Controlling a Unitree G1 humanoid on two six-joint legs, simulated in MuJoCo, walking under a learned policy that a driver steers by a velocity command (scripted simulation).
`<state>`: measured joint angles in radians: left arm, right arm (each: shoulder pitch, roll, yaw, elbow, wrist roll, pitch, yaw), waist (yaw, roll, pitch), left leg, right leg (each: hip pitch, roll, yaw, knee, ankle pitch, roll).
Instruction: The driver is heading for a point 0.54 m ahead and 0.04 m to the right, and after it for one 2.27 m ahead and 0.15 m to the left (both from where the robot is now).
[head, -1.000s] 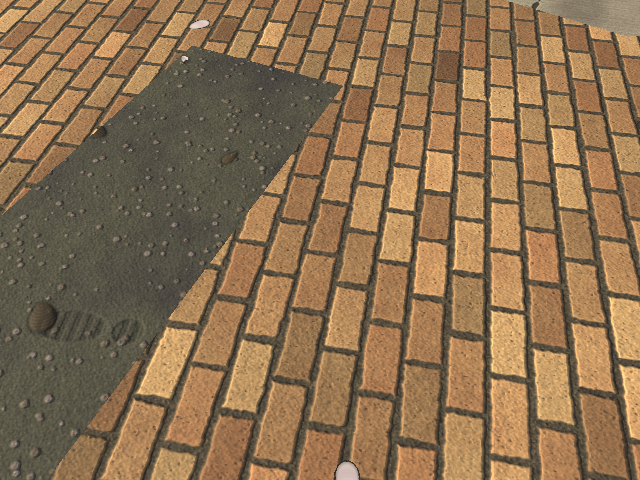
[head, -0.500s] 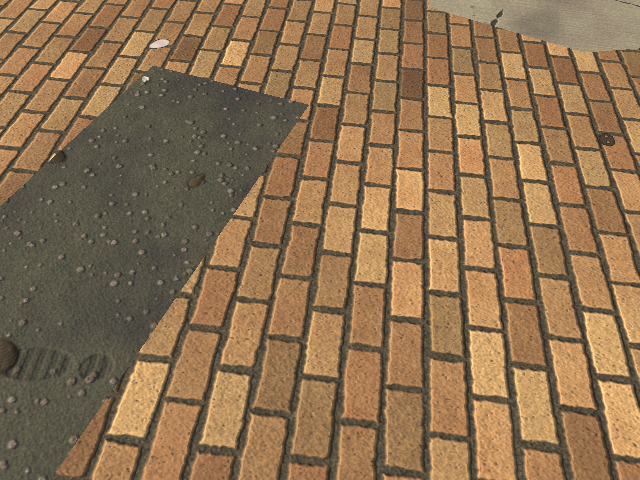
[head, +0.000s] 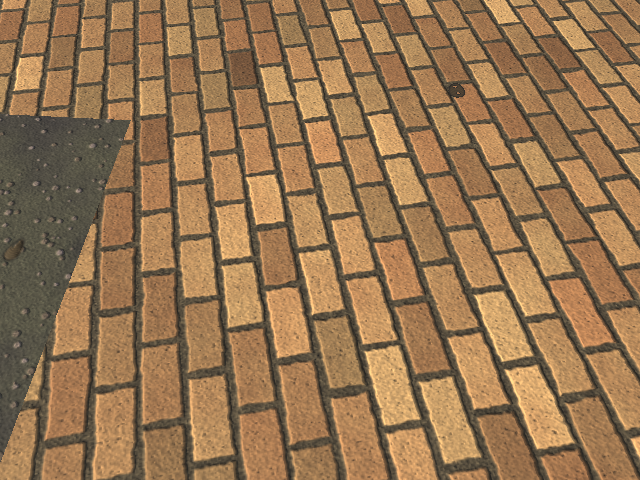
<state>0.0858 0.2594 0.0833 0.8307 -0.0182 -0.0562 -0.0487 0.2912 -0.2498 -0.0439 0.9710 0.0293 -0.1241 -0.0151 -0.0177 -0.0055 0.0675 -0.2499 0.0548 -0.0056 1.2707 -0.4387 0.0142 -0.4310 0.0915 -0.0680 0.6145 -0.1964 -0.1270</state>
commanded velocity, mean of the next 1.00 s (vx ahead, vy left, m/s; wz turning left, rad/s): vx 0.18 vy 0.00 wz -0.27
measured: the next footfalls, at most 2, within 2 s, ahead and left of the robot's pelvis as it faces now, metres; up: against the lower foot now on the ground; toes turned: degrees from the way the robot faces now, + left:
left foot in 0.38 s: +0.42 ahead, +0.10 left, +0.00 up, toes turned -14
right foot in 0.70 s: +0.30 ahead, -0.13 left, +0.00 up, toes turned -12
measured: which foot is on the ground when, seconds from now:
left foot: up 0.00-0.36, down 0.38-1.00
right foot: down 0.00-0.40, up 0.42-0.68, down 0.70-1.00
